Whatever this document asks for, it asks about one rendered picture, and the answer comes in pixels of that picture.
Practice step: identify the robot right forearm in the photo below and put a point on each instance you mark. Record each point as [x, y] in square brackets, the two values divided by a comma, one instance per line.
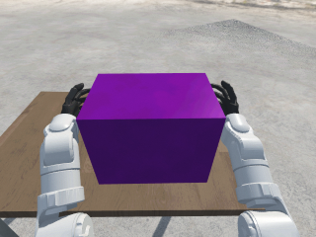
[255, 185]

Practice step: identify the table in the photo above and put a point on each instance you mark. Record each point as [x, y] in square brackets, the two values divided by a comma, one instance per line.
[20, 179]

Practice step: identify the carton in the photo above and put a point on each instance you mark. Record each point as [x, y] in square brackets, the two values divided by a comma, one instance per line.
[151, 128]

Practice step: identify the left robot upper arm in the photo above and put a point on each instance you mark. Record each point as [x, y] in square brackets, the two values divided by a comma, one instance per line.
[73, 225]

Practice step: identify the right robot upper arm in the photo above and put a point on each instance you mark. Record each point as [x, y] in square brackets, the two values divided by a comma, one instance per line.
[265, 223]

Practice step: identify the right robot hand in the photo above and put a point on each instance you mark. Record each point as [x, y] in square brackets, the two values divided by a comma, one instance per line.
[228, 98]

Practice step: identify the left robot hand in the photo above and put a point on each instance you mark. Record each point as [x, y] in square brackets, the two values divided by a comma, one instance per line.
[73, 100]

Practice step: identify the robot left forearm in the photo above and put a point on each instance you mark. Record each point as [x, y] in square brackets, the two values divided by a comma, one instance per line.
[59, 167]

